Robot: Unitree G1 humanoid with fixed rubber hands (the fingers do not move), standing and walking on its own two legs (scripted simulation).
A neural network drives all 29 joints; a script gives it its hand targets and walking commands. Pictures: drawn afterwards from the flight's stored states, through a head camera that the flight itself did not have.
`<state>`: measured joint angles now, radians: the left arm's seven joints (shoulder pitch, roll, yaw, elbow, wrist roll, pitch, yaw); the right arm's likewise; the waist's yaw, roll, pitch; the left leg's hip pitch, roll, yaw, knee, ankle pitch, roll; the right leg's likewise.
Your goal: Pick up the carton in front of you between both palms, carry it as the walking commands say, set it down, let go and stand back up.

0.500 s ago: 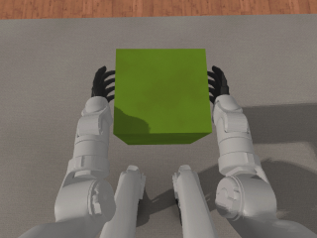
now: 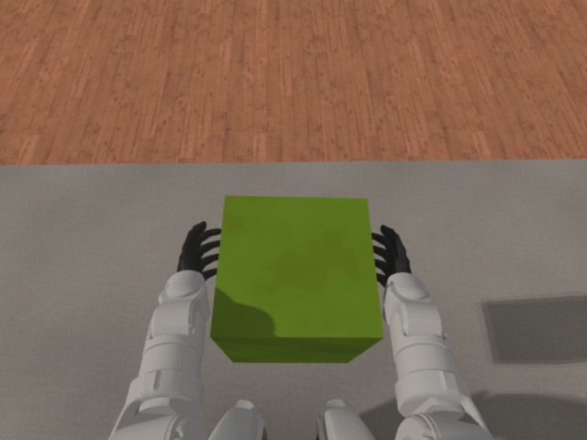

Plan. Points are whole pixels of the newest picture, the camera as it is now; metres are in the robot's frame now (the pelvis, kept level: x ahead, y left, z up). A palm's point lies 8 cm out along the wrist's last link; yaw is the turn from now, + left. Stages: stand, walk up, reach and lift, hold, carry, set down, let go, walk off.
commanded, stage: reach and lift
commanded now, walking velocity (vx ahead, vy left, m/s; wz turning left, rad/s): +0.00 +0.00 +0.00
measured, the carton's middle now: (293, 288) +0.35 +0.00 -0.10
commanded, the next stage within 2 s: hold in 1.40 s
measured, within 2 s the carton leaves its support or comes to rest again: neither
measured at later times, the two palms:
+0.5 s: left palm (163, 260) +0.31 +0.15 +0.09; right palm (427, 268) +0.31 -0.15 +0.09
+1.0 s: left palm (162, 253) +0.32 +0.15 +0.10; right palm (430, 260) +0.31 -0.15 +0.10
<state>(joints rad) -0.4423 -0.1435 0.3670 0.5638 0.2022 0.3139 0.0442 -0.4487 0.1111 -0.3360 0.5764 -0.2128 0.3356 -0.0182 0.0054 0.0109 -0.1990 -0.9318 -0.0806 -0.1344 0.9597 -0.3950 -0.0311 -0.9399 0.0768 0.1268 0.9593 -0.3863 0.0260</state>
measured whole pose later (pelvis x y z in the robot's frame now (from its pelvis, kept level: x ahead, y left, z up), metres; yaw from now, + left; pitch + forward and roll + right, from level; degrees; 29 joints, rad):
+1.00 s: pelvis +0.02 +0.00 +0.07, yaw +0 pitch -4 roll +0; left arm -0.31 -0.16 0.29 0.35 0.30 0.63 -0.02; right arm -0.30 0.16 -0.27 0.34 -0.30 0.65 0.02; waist 0.00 0.00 0.01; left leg -0.13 -0.04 -0.14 0.41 -0.21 -0.02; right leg -0.13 0.04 0.13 0.41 -0.20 0.01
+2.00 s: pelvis +0.01 +0.00 +0.07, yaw +0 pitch -7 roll +0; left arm -0.31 -0.16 0.27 0.26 0.29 0.74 -0.02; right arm -0.30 0.16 -0.26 0.25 -0.29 0.76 0.02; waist 0.00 0.00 0.02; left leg -0.04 -0.04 -0.14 0.37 -0.19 -0.01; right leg -0.05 0.04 0.13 0.37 -0.19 0.01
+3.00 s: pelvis +0.05 +0.01 +0.06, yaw +1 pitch +2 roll +0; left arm -0.22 -0.14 0.16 0.01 0.20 0.87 0.03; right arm -0.21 0.14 -0.17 0.01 -0.19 0.87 -0.03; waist 0.00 -0.02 -0.14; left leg -0.25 0.00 -0.01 0.53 -0.33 0.00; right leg -0.26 -0.03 0.04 0.53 -0.31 0.02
